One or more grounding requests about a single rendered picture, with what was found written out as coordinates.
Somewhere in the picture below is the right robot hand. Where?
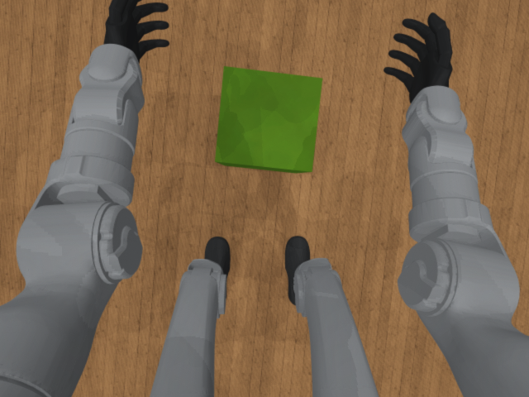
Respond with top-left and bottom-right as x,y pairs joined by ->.
384,12 -> 453,103

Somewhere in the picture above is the left robot hand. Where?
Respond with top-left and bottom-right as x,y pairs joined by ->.
103,0 -> 169,63

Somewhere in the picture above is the robot left upper arm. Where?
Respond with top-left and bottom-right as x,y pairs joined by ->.
0,201 -> 143,397

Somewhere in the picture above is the robot right forearm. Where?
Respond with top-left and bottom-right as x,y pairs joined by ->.
402,86 -> 520,301

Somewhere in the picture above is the robot right foot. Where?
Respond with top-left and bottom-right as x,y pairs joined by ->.
285,236 -> 310,306

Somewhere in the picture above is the right robot thigh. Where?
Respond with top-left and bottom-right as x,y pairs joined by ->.
294,266 -> 379,397

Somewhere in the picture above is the robot left forearm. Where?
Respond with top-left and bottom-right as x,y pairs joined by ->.
17,44 -> 145,277

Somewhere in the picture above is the robot right upper arm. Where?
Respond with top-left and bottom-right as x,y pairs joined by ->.
398,238 -> 529,397

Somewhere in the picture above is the carton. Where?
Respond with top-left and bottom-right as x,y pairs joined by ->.
215,66 -> 322,173

